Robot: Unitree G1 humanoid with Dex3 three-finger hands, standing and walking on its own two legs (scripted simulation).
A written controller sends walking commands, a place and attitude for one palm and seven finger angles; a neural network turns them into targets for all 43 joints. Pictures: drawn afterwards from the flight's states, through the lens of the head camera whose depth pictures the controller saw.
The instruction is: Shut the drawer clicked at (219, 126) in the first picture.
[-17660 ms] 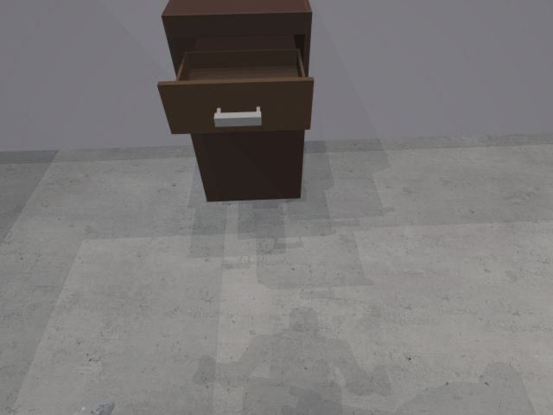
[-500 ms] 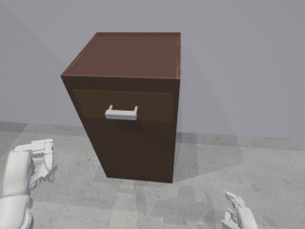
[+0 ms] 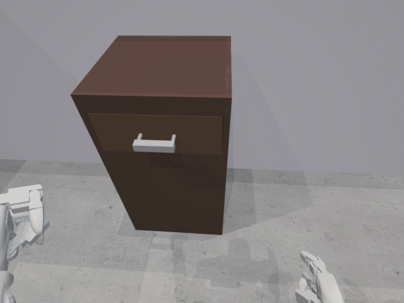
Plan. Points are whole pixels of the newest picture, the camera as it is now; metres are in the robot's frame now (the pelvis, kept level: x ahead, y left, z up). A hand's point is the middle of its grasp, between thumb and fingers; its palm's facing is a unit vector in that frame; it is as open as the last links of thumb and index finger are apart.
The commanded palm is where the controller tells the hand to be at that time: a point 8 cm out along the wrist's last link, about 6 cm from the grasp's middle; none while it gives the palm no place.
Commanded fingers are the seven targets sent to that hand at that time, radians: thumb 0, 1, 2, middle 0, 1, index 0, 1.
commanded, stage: step back with the hand held close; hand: left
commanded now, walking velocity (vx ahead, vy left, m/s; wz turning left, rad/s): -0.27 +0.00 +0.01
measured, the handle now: (155, 141) +0.59 +0.22 -0.06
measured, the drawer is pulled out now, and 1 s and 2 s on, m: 0.00 0.00 0.00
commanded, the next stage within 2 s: stop stepping back and stand still in 1.68 s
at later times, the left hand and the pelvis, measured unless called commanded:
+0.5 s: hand (17, 257) +0.14 +0.27 +0.15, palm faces +0.38 -0.78 -0.49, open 3.2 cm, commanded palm +0.08 +0.31 +0.17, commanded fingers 0.00 0.90 0.90 -1.40 -1.60 -1.40 -1.60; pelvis -0.05 +0.03 -0.01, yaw -1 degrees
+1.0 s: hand (0, 297) +0.09 +0.26 +0.15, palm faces +0.35 -0.80 -0.48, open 3.2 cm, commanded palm +0.02 +0.31 +0.17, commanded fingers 0.00 0.90 0.90 -1.40 -1.60 -1.40 -1.60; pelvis -0.10 +0.02 -0.02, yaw +2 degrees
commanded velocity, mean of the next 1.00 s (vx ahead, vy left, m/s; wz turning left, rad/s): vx -0.32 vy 0.00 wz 0.02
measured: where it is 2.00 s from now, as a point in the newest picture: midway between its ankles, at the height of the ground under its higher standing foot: outside the picture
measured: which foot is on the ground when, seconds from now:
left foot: down 0.00-1.00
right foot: down 0.00-1.00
